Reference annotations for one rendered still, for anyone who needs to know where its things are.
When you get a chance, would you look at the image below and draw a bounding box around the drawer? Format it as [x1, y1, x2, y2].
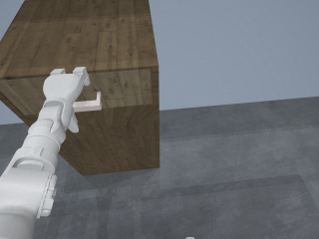
[0, 69, 153, 116]

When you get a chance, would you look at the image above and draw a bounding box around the robot left upper arm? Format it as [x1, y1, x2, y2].
[0, 167, 58, 239]

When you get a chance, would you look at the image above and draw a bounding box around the handle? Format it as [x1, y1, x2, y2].
[72, 92, 102, 113]

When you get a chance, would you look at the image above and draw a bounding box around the cabinet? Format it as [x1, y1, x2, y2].
[0, 0, 160, 176]

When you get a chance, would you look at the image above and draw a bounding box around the left robot hand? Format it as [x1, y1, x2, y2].
[43, 67, 91, 133]

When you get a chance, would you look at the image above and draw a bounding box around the robot left forearm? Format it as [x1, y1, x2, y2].
[0, 98, 74, 187]

